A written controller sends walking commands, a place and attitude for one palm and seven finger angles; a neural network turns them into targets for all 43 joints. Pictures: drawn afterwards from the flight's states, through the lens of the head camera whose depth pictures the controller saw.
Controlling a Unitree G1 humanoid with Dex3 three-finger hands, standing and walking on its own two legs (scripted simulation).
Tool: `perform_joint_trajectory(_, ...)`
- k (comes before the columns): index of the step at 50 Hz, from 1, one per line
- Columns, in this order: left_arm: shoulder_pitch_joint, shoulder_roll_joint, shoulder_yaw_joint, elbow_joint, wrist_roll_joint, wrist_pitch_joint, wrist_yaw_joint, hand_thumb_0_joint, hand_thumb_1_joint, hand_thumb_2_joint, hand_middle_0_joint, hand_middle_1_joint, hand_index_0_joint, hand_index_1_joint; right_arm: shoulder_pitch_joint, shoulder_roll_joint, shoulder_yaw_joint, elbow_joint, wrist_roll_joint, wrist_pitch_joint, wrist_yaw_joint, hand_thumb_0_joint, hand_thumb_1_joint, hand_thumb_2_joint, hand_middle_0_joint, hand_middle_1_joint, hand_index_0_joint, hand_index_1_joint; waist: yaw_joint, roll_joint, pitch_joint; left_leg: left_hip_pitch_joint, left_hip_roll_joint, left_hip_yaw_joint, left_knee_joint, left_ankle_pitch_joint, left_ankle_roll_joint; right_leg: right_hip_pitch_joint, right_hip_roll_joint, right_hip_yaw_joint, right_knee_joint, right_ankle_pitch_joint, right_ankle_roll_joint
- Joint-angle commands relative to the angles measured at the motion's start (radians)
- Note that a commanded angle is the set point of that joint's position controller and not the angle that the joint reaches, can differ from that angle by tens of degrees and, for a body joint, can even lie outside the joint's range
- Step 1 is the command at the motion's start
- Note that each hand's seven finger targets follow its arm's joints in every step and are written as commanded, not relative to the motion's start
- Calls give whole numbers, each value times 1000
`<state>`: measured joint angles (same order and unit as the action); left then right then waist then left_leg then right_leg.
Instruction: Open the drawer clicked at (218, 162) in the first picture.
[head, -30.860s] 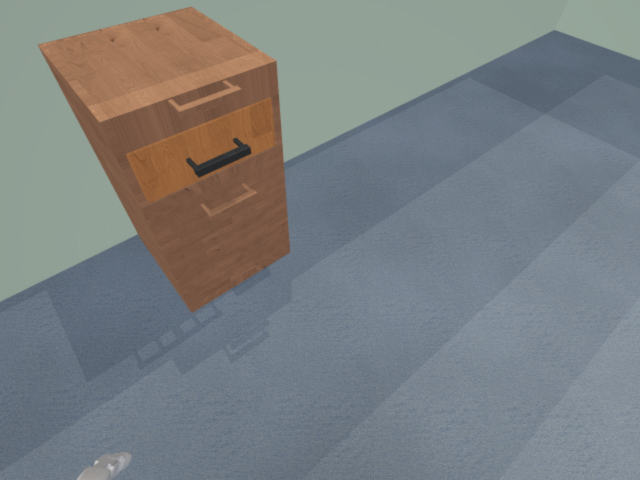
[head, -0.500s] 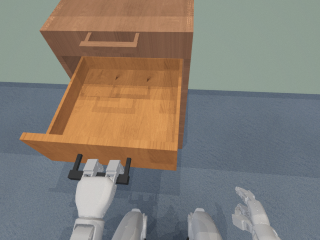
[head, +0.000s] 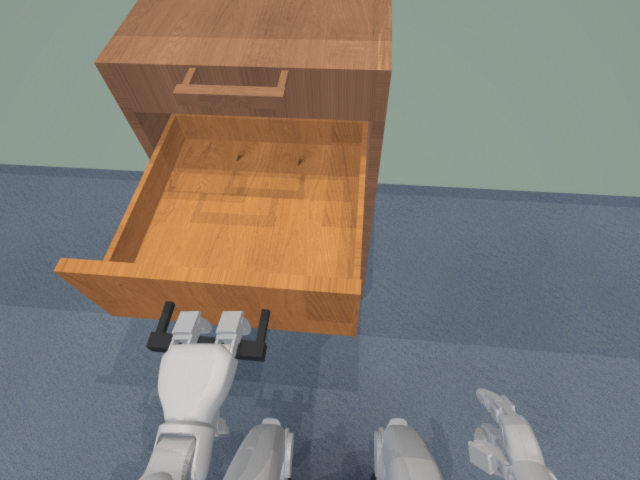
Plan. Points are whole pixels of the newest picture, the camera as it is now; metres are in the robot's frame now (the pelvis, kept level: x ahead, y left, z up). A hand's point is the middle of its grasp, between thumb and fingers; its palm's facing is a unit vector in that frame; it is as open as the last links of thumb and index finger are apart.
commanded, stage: lift the hand off the handle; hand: left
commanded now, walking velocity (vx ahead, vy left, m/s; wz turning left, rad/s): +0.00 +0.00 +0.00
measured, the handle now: (211, 330) +0.31 +0.17 -0.04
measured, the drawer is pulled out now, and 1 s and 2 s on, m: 0.30 0.30 0.30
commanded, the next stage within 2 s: none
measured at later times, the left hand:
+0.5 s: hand (213, 366) +0.26 +0.16 -0.05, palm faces +0.01 -0.10 -0.99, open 13.7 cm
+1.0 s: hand (202, 358) +0.26 +0.16 -0.01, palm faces +0.02 -0.12 -0.99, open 13.9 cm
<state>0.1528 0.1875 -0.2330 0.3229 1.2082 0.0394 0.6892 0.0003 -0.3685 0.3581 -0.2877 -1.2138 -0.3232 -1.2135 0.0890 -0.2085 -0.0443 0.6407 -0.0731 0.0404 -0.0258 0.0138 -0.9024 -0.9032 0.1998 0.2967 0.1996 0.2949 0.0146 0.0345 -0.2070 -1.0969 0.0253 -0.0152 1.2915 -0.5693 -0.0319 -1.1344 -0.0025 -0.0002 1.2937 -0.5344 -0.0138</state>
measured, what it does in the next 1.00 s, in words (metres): stands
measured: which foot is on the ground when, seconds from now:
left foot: down 0.00-1.00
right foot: down 0.00-1.00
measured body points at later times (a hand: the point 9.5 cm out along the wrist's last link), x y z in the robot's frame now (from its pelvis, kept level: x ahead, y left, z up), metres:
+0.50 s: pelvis +0.00 +0.01 +0.01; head +0.09 -0.01 +0.45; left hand +0.26 +0.17 +0.01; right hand +0.18 -0.22 -0.12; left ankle +0.02 +0.14 -0.62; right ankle +0.04 -0.11 -0.62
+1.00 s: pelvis +0.02 +0.01 +0.04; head +0.08 -0.01 +0.48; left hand +0.26 +0.17 +0.05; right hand +0.21 -0.22 -0.08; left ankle +0.02 +0.14 -0.62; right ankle +0.04 -0.11 -0.62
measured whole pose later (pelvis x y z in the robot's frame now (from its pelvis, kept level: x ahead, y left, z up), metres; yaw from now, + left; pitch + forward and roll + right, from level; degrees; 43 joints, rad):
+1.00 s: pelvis +0.02 +0.01 +0.04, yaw +0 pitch +17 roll +0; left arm 0.19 0.20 -0.27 0.24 1.16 0.10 0.63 0.00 -0.49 0.30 -0.32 -1.20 -0.31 -1.20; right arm 0.10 -0.21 -0.04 0.62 -0.06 0.08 -0.02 0.01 -0.90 -0.90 0.20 0.30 0.20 0.29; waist 0.02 0.05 -0.18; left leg -0.89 0.03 -0.01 1.13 -0.53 -0.02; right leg -0.92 0.00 0.00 1.12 -0.49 0.00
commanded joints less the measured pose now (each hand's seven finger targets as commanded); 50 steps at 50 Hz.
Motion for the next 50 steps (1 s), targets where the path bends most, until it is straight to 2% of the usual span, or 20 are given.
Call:
perform_joint_trajectory(1,-50,111,68,-223,-12,15,34,0,-500,300,-300,-1200,-300,-1200,-65,-99,-33,-149,-3,-40,-3,0,-900,-900,200,300,200,300,14,-48,-320,229,-56,30,-175,180,49,238,27,6,-239,184,-34)
perform_joint_trajectory(3,-54,106,61,-200,-14,33,38,0,-500,300,-300,-1200,-300,-1200,-68,-96,-30,-143,-1,-36,-8,0,-900,-900,200,300,200,300,5,-47,-316,238,-57,31,-178,186,49,241,27,-1,-242,190,-33)
perform_joint_trajectory(6,-90,75,32,-152,-15,38,28,0,-500,300,-300,-1200,-300,-1200,-62,-96,-28,-129,0,-38,-11,0,-900,-900,200,300,200,300,-19,-93,-258,221,-53,21,-184,158,50,210,29,-8,-256,156,-29)
perform_joint_trajectory(10,-164,61,1,-135,-13,29,18,0,-500,300,-300,-1200,-300,-1200,-60,-99,-28,-115,0,-47,-18,0,-900,-900,200,300,200,300,-28,-83,-249,228,-51,18,-188,142,53,189,25,-11,-264,130,-30)
perform_joint_trajectory(13,-183,60,-5,-151,-16,15,15,0,-500,300,-300,-1200,-300,-1200,-55,-99,-30,-114,-2,-50,-19,0,-900,-900,200,300,200,300,-23,-53,-289,253,-51,18,-185,176,53,196,24,-14,-252,164,-32)
perform_joint_trajectory(16,-198,69,8,-127,-9,12,19,0,-500,300,-300,-1200,-300,-1200,-44,-98,-31,-107,-4,-45,-17,0,-900,-900,200,300,200,300,-19,-49,-292,253,-51,15,-185,182,50,188,26,-20,-245,164,-34)
perform_joint_trajectory(17,-171,91,37,-133,-9,15,23,0,-500,300,-300,-1200,-300,-1200,-45,-99,-32,-113,-4,-43,-17,0,-900,-900,200,300,200,300,-6,-48,-309,260,-51,17,-189,198,48,209,28,-18,-243,179,-36)
perform_joint_trajectory(21,-139,95,44,-178,-12,37,36,0,-500,300,-300,-1200,-300,-1200,-46,-94,-34,-130,-1,-27,-10,0,-900,-900,200,300,200,300,8,-26,-337,302,-51,23,-208,239,44,252,33,-20,-249,223,-38)
perform_joint_trajectory(22,-127,91,42,-185,-18,47,36,0,-500,300,-300,-1200,-300,-1200,-50,-95,-32,-133,0,-24,-9,0,-900,-900,200,300,200,300,4,-26,-340,303,-51,21,-211,249,44,262,34,-24,-251,235,-39)
perform_joint_trajectory(26,-127,55,-7,-215,-34,64,23,0,-500,300,-300,-1200,-300,-1200,-51,-95,-31,-139,5,-18,-5,0,-900,-900,200,300,200,300,-18,-56,-301,326,-46,19,-234,246,49,279,33,-26,-284,238,-33)
perform_joint_trajectory(29,-117,57,-11,-187,-36,74,10,0,-500,300,-300,-1200,-300,-1200,-51,-98,-27,-134,9,-18,-7,0,-900,-900,200,300,200,300,-23,-92,-260,316,-48,19,-251,223,51,292,34,-22,-308,224,-30)
perform_joint_trajectory(35,-81,77,2,-196,-37,62,-10,0,-500,300,-300,-1200,-300,-1200,-55,-98,-21,-142,13,-20,-8,0,-900,-900,200,300,200,300,-4,-77,-239,336,-53,27,-278,222,51,325,34,-15,-332,226,-32)
perform_joint_trajectory(36,-95,78,-2,-209,-37,57,-10,0,-500,300,-300,-1200,-300,-1200,-56,-99,-21,-142,12,-19,-8,0,-900,-900,200,300,200,300,-8,-68,-239,339,-53,26,-281,218,50,323,33,-16,-335,219,-32)
perform_joint_trajectory(37,-95,94,18,-208,-36,55,-9,0,-500,300,-300,-1200,-300,-1200,-58,-99,-21,-143,12,-19,-9,0,-900,-900,200,300,200,300,-5,-71,-237,342,-53,26,-282,225,51,332,35,-12,-338,229,-34)
perform_joint_trajectory(38,-87,96,22,-216,-31,50,-7,0,-500,300,-300,-1200,-300,-1200,-59,-98,-20,-146,11,-19,-8,0,-900,-900,200,300,200,300,0,-54,-240,351,-53,28,-284,227,49,329,34,-12,-337,227,-33)
perform_joint_trajectory(39,-106,87,8,-224,-29,48,-5,0,-500,300,-300,-1200,-300,-1200,-59,-97,-20,-145,8,-18,-6,0,-900,-900,200,300,200,300,-9,-47,-238,360,-53,30,-282,235,51,327,34,-12,-339,241,-33)
perform_joint_trajectory(40,-95,98,26,-227,-28,45,-2,0,-500,300,-300,-1200,-300,-1200,-56,-95,-22,-146,8,-18,-6,0,-900,-900,200,300,200,300,0,-44,-242,365,-53,31,-285,244,49,334,35,-13,-337,247,-34)
perform_joint_trajectory(43,-55,85,16,-251,-34,47,-3,0,-500,300,-300,-1200,-300,-1200,-61,-93,-23,-157,8,-16,1,0,-900,-900,200,300,200,300,3,-24,-252,393,-53,33,-291,277,47,356,37,-15,-341,286,-35)
perform_joint_trajectory(46,-68,60,-20,-275,-42,56,-14,0,-500,300,-300,-1200,-300,-1200,-62,-95,-25,-164,12,-11,8,0,-900,-900,200,300,200,300,-12,-36,-236,414,-50,28,-305,279,48,362,38,-19,-357,282,-34)
perform_joint_trajectory(50,-49,74,-12,-277,-48,60,-30,0,-500,300,-300,-1200,-300,-1200,-64,-97,-21,-168,15,-9,9,0,-900,-900,200,300,200,300,-7,-76,-227,408,-54,30,-318,279,51,400,36,-14,-374,304,-29)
